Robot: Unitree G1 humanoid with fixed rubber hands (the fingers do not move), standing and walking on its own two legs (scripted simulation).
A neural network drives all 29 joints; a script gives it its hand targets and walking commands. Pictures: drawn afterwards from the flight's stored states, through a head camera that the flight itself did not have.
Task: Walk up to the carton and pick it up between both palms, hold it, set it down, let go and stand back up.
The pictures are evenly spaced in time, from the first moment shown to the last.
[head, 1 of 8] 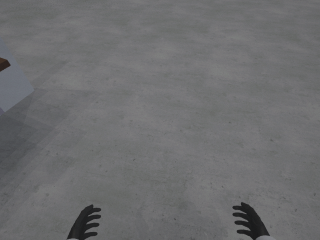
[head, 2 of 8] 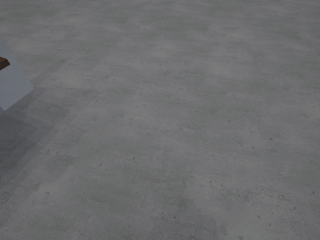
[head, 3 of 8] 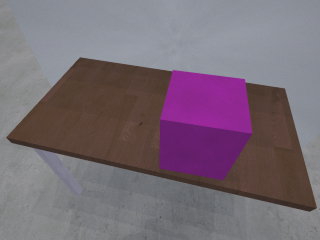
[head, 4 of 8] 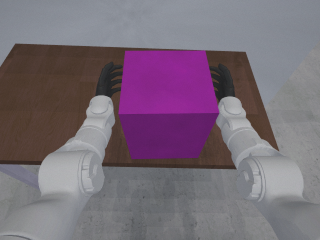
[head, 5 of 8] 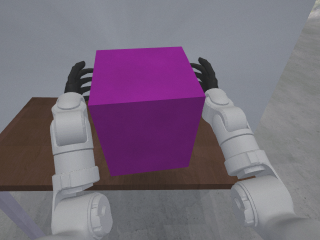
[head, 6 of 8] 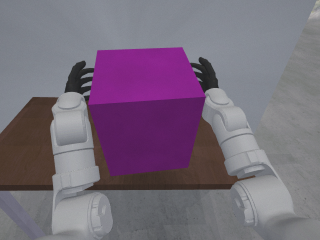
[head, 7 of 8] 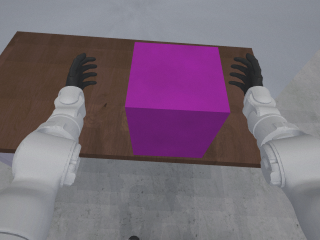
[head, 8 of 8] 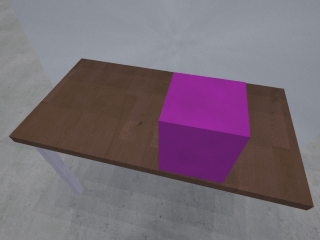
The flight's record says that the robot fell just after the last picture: no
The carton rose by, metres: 0.20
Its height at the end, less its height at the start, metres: +0.00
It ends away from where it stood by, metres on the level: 0.01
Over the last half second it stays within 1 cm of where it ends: yes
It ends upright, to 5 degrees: yes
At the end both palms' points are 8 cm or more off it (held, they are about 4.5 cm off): yes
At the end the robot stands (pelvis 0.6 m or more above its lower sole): yes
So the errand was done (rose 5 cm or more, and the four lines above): yes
